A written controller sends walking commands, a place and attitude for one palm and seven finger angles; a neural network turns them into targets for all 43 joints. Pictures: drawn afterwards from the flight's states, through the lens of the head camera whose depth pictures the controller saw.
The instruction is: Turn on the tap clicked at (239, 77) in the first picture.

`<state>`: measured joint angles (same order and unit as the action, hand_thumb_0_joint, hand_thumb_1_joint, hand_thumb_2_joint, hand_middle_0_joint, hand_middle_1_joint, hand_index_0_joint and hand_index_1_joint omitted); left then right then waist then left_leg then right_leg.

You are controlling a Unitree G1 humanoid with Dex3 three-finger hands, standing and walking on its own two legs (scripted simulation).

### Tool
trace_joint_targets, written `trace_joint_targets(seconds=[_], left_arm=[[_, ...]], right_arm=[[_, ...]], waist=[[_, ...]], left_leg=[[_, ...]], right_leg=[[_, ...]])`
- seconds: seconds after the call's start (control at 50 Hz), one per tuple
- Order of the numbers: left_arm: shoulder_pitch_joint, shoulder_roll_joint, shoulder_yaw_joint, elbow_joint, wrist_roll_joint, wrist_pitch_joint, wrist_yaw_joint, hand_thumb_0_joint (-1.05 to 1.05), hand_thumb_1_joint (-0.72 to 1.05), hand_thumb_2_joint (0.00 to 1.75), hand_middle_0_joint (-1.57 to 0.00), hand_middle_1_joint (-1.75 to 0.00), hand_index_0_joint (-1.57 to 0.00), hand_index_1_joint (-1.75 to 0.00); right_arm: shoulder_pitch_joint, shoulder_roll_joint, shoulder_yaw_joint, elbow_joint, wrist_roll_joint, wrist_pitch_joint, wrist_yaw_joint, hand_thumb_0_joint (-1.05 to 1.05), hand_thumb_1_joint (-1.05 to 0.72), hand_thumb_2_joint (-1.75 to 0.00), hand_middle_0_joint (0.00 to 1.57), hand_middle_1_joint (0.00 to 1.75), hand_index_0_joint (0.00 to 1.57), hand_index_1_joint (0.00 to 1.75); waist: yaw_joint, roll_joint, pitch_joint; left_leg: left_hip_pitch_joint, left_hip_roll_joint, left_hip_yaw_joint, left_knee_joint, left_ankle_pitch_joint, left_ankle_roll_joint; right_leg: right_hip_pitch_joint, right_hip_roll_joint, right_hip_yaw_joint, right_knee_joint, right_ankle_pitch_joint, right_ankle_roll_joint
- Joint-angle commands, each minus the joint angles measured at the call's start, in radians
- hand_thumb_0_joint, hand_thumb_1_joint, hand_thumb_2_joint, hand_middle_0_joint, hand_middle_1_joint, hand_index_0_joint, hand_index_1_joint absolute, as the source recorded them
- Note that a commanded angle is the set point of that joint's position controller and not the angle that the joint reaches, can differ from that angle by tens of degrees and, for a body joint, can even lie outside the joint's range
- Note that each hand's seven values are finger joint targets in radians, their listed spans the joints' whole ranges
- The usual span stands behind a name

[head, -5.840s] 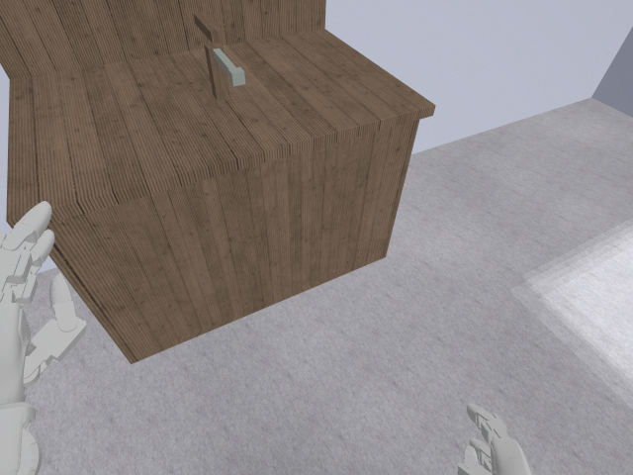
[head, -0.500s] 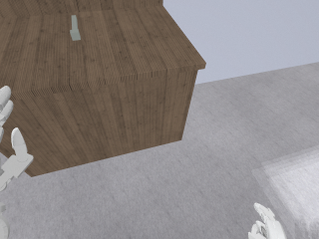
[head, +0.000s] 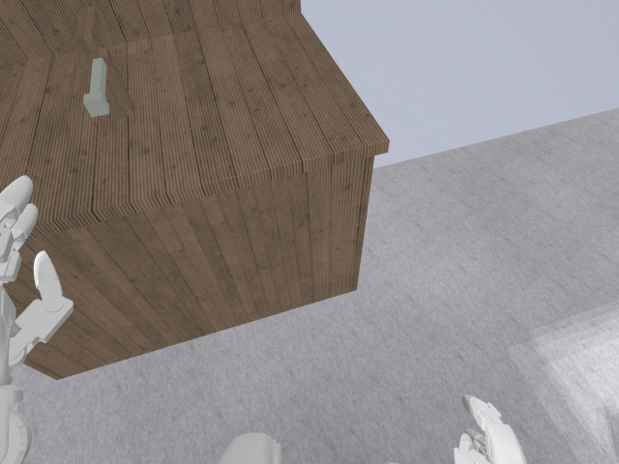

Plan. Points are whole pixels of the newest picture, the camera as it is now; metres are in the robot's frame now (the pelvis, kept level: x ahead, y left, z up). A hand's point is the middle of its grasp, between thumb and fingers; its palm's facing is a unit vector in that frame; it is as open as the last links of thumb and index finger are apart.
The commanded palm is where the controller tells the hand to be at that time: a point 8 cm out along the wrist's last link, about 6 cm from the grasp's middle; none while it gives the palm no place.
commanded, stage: take the last steps up to it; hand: left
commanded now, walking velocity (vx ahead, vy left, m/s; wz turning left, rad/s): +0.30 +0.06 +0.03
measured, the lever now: (96, 104) +0.61 +0.40 +0.12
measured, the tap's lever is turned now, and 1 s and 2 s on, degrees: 0 0 0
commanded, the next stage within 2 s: come to a stop and stand still in 0.70 s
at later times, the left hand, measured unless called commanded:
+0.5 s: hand (99, 204) +0.33 +0.24 +0.19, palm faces +0.39 -0.81 -0.44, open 7.4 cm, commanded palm +0.28 +0.28 +0.19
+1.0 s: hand (129, 165) +0.40 +0.23 +0.18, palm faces +0.40 -0.82 -0.41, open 7.4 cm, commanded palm +0.34 +0.27 +0.19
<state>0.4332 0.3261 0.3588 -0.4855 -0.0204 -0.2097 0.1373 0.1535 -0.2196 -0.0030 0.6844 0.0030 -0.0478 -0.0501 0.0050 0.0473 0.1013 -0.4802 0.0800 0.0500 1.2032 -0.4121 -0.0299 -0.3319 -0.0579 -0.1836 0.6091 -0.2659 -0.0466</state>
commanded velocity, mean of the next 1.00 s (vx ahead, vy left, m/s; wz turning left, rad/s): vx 0.12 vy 0.03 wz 0.00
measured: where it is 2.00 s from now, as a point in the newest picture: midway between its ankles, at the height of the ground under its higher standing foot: outside the picture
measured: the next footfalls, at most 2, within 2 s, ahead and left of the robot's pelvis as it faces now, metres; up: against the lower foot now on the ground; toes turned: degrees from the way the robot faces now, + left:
left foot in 0.22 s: +0.15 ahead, +0.14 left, +0.00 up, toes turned +9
right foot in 0.56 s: +0.21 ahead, -0.12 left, +0.00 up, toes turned -3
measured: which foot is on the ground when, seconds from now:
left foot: up 0.00-0.20, down 0.22-0.56, up 0.58-0.88, down 0.90-1.00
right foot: down 0.00-0.22, up 0.24-0.54, down 0.56-1.00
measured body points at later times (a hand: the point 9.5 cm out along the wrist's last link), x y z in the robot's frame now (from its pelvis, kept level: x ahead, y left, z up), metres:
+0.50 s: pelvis +0.11 +0.00 +0.01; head +0.14 +0.00 +0.46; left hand +0.30 +0.28 +0.22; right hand +0.28 -0.19 -0.09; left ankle +0.11 +0.13 -0.73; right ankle +0.15 -0.11 -0.70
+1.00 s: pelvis +0.18 -0.01 +0.01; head +0.20 +0.00 +0.45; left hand +0.37 +0.27 +0.20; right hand +0.35 -0.26 -0.07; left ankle +0.20 +0.10 -0.73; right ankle +0.17 -0.11 -0.72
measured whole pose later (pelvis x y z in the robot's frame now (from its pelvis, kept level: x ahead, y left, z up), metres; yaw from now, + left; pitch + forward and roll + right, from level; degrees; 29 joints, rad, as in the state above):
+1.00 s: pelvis +0.18 -0.01 +0.01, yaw +0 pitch -1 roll +1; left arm 0.46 0.40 0.37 -0.53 -0.02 -0.22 0.17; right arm 0.19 -0.22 -0.03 0.58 -0.01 -0.06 -0.07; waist 0.01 -0.04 0.06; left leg -0.27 0.04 0.13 0.53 -0.25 0.01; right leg -0.26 -0.04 -0.09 0.63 -0.40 0.00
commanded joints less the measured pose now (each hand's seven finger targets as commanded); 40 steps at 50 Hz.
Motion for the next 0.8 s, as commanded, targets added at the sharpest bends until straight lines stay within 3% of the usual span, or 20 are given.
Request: trace_joint_targets(seconds=[0.0, 0.08, 0.12, 0.16, 0.18, 0.2, 0.22, 0.24, 0.28, 0.34, 0.44, 0.5, 0.52, 0.54, 0.56, 0.58, 0.6, 0.64, 0.68, 0.78], left_arm=[[0.003, 0.229, 0.165, -0.263, -0.006, -0.082, 0.034, 0.00, 0.90, 0.90, -0.20, -0.30, -0.20, -0.30], [0.055, 0.218, 0.166, -0.297, -0.012, -0.076, 0.058, 0.00, 0.90, 0.90, -0.20, -0.30, -0.20, -0.30], [0.047, 0.207, 0.155, -0.267, -0.014, -0.068, 0.068, 0.00, 0.90, 0.90, -0.20, -0.30, -0.20, -0.30], [-0.011, 0.199, 0.123, -0.268, -0.011, -0.070, 0.065, 0.00, 0.90, 0.90, -0.20, -0.30, -0.20, -0.30], [-0.049, 0.194, 0.112, -0.269, -0.011, -0.074, 0.061, 0.00, 0.90, 0.90, -0.20, -0.30, -0.20, -0.30], [-0.073, 0.191, 0.112, -0.263, -0.012, -0.081, 0.060, 0.00, 0.90, 0.90, -0.20, -0.30, -0.20, -0.30], [-0.090, 0.208, 0.114, -0.226, -0.007, -0.092, 0.053, 0.00, 0.90, 0.90, -0.20, -0.30, -0.20, -0.30], [-0.126, 0.234, 0.117, -0.229, 0.001, -0.099, 0.046, 0.00, 0.90, 0.90, -0.20, -0.30, -0.20, -0.30], [-0.076, 0.214, 0.109, -0.234, -0.002, -0.095, 0.037, 0.00, 0.90, 0.90, -0.20, -0.30, -0.20, -0.30], [-0.011, 0.191, 0.103, -0.305, -0.004, -0.082, 0.030, 0.00, 0.90, 0.90, -0.20, -0.30, -0.20, -0.30], [-0.014, 0.198, 0.120, -0.241, -0.009, -0.063, 0.037, 0.00, 0.90, 0.90, -0.20, -0.30, -0.20, -0.30], [-0.051, 0.199, 0.121, -0.178, -0.006, -0.054, 0.041, 0.00, 0.90, 0.90, -0.20, -0.30, -0.20, -0.30], [-0.065, 0.217, 0.125, -0.156, 0.002, -0.051, 0.041, 0.00, 0.90, 0.90, -0.20, -0.30, -0.20, -0.30], [-0.069, 0.230, 0.123, -0.143, 0.005, -0.045, 0.042, 0.00, 0.90, 0.90, -0.20, -0.30, -0.20, -0.30], [-0.098, 0.236, 0.137, -0.138, -0.013, -0.042, 0.035, 0.00, 0.90, 0.90, -0.20, -0.30, -0.20, -0.30], [-0.098, 0.240, 0.134, -0.147, -0.017, -0.049, 0.030, 0.00, 0.90, 0.90, -0.20, -0.30, -0.20, -0.30], [-0.063, 0.244, 0.151, -0.146, -0.015, -0.054, 0.028, 0.00, 0.90, 0.90, -0.20, -0.30, -0.20, -0.30], [-0.063, 0.235, 0.149, -0.200, -0.005, -0.070, 0.029, 0.00, 0.90, 0.90, -0.20, -0.30, -0.20, -0.30], [-0.015, 0.219, 0.145, -0.213, -0.001, -0.080, 0.036, 0.00, 0.90, 0.90, -0.20, -0.30, -0.20, -0.30], [0.072, 0.214, 0.156, -0.255, -0.010, -0.074, 0.059, 0.00, 0.90, 0.90, -0.20, -0.30, -0.20, -0.30]], right_arm=[[-0.061, -0.067, -0.036, -0.192, -0.002, -0.050, -0.012, 0.00, -0.90, -0.90, 0.20, 0.30, 0.20, 0.30], [-0.040, -0.061, -0.041, -0.232, -0.006, -0.063, -0.019, 0.00, -0.90, -0.90, 0.20, 0.30, 0.20, 0.30], [-0.013, -0.065, -0.045, -0.234, -0.008, -0.062, -0.024, 0.00, -0.90, -0.90, 0.20, 0.30, 0.20, 0.30], [0.000, -0.084, -0.059, -0.243, 0.000, -0.063, -0.035, 0.00, -0.90, -0.90, 0.20, 0.30, 0.20, 0.30], [0.002, -0.110, -0.067, -0.249, 0.004, -0.062, -0.040, 0.00, -0.90, -0.90, 0.20, 0.30, 0.20, 0.30], [-0.001, -0.123, -0.067, -0.255, 0.010, -0.063, -0.038, 0.00, -0.90, -0.90, 0.20, 0.30, 0.20, 0.30], [-0.009, -0.102, -0.051, -0.247, 0.003, -0.070, -0.036, 0.00, -0.90, -0.90, 0.20, 0.30, 0.20, 0.30], [-0.022, -0.086, -0.044, -0.242, -0.004, -0.084, -0.036, 0.00, -0.90, -0.90, 0.20, 0.30, 0.20, 0.30], [-0.004, -0.090, -0.054, -0.215, 0.006, -0.093, -0.026, 0.00, -0.90, -0.90, 0.20, 0.30, 0.20, 0.30], [0.005, -0.094, -0.054, -0.216, 0.004, -0.103, -0.011, 0.00, -0.90, -0.90, 0.20, 0.30, 0.20, 0.30], [-0.003, -0.086, -0.034, -0.216, -0.003, -0.109, -0.018, 0.00, -0.90, -0.90, 0.20, 0.30, 0.20, 0.30], [-0.019, -0.079, -0.030, -0.208, 0.003, -0.094, -0.025, 0.00, -0.90, -0.90, 0.20, 0.30, 0.20, 0.30], [-0.018, -0.066, -0.029, -0.204, 0.003, -0.085, -0.026, 0.00, -0.90, -0.90, 0.20, 0.30, 0.20, 0.30], [-0.010, -0.036, -0.021, -0.211, 0.004, -0.077, -0.023, 0.00, -0.90, -0.90, 0.20, 0.30, 0.20, 0.30], [-0.035, -0.059, -0.030, -0.215, 0.002, -0.087, -0.017, 0.00, -0.90, -0.90, 0.20, 0.30, 0.20, 0.30], [-0.033, -0.072, -0.037, -0.201, 0.003, -0.084, -0.011, 0.00, -0.90, -0.90, 0.20, 0.30, 0.20, 0.30], [-0.053, -0.058, -0.023, -0.197, 0.003, -0.075, -0.010, 0.00, -0.90, -0.90, 0.20, 0.30, 0.20, 0.30], [-0.070, -0.053, -0.013, -0.186, 0.001, -0.053, -0.009, 0.00, -0.90, -0.90, 0.20, 0.30, 0.20, 0.30], [-0.066, -0.055, -0.018, -0.197, -0.005, -0.050, -0.013, 0.00, -0.90, -0.90, 0.20, 0.30, 0.20, 0.30], [-0.045, -0.058, -0.030, -0.240, -0.010, -0.053, -0.019, 0.00, -0.90, -0.90, 0.20, 0.30, 0.20, 0.30]], waist=[[-0.012, -0.158, -0.208], [0.018, -0.163, -0.229], [0.006, -0.147, -0.232], [-0.007, -0.092, -0.217], [-0.016, 0.043, -0.194], [-0.014, 0.214, -0.190], [-0.024, 0.291, -0.176], [-0.019, 0.271, -0.137], [-0.014, 0.138, -0.152], [-0.004, 0.173, -0.200], [-0.014, 0.176, -0.183], [-0.003, 0.097, -0.193], [-0.002, -0.045, -0.205], [-0.010, -0.268, -0.222], [0.013, -0.368, -0.208], [0.005, -0.341, -0.177], [0.004, -0.273, -0.146], [-0.002, -0.171, -0.186], [-0.005, -0.184, -0.215], [0.020, -0.166, -0.249]], left_leg=[[-0.055, 0.041, 0.003, -0.195, 0.064, 0.000], [0.072, -0.006, 0.098, -0.519, 0.089, 0.020], [0.174, -0.040, 0.136, -0.647, 0.175, 0.019], [0.312, -0.017, 0.114, -0.761, 0.200, 0.033], [0.378, 0.069, -0.019, -0.813, 0.186, 0.077], [0.470, 0.235, -0.267, -0.859, 0.271, 0.161], [0.439, 0.337, -0.453, -0.955, 0.226, 0.231], [0.402, 0.358, -0.504, -0.959, 0.206, 0.261], [0.459, 0.314, -0.353, -0.895, 0.364, 0.272], [0.406, 0.224, -0.134, -0.870, 0.488, 0.208], [0.313, 0.199, -0.024, -0.843, 0.444, 0.152], [0.228, 0.164, 0.015, -0.696, 0.278, 0.108], [0.146, 0.105, 0.065, -0.519, 0.177, 0.083], [-0.023, -0.022, 0.115, -0.292, -0.010, 0.039], [-0.100, -0.052, 0.036, -0.118, -0.158, 0.018], [-0.114, -0.027, -0.042, -0.024, -0.125, 0.012], [-0.135, -0.008, -0.061, 0.011, -0.064, 0.005], [-0.083, 0.007, -0.038, -0.086, -0.020, -0.002], [-0.004, 0.001, 0.008, -0.254, 0.011, 0.003], [0.107, -0.047, 0.090, -0.583, 0.092, 0.015]], right_leg=[[0.179, -0.276, 0.243, -0.313, 0.201, -0.105], [0.228, -0.251, 0.212, -0.264, 0.201, -0.107], [0.208, -0.212, 0.192, -0.228, 0.110, -0.077], [0.143, -0.164, 0.166, -0.119, 0.025, -0.033], [0.030, -0.106, 0.139, 0.007, -0.060, 0.001], [-0.144, 0.001, 0.067, 0.203, -0.205, 0.048], [-0.228, 0.029, 0.101, 0.418, -0.365, 0.048], [-0.283, -0.003, 0.169, 0.509, -0.325, 0.044], [-0.356, -0.032, 0.174, 0.513, -0.238, 0.060], [-0.231, -0.023, 0.107, 0.356, -0.133, 0.068], [-0.019, 0.035, 0.008, 0.063, -0.053, 0.077], [0.175, 0.037, 0.006, -0.133, 0.022, 0.062], [0.250, -0.053, 0.139, -0.184, 0.101, 0.022], [0.339, -0.243, 0.455, -0.253, 0.216, -0.070], [0.305, -0.342, 0.612, -0.321, 0.193, -0.130], [0.254, -0.357, 0.617, -0.346, 0.113, -0.145], [0.226, -0.339, 0.554, -0.332, 0.134, -0.147], [0.221, -0.287, 0.358, -0.281, 0.307, -0.118], [0.221, -0.258, 0.263, -0.263, 0.406, -0.100], [0.285, -0.221, 0.239, -0.215, 0.392, -0.090]])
